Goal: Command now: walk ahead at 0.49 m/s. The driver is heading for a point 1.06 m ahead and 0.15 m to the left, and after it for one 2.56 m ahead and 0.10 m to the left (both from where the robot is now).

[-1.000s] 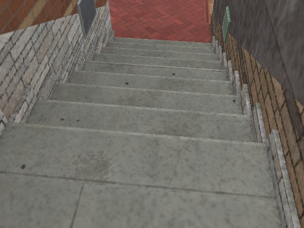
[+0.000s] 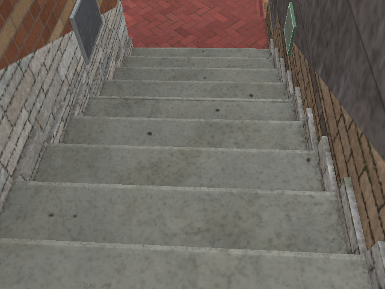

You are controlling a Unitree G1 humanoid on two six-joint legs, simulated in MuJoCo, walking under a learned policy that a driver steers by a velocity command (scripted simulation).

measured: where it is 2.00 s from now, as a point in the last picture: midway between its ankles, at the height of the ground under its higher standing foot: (193, 245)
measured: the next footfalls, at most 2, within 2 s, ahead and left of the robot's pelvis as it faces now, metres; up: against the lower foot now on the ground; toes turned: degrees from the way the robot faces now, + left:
right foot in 0.42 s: +0.45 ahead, -0.11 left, +0.00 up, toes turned +0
left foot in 0.86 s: +0.43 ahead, +0.15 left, +0.00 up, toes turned +1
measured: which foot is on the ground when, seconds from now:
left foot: down 0.00-0.44, up 0.46-0.84, down 0.86-1.00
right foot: up 0.00-0.40, down 0.42-1.00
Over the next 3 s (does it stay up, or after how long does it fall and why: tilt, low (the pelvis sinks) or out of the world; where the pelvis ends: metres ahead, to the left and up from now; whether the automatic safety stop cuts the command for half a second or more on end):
stays up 1.10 0.05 -0.30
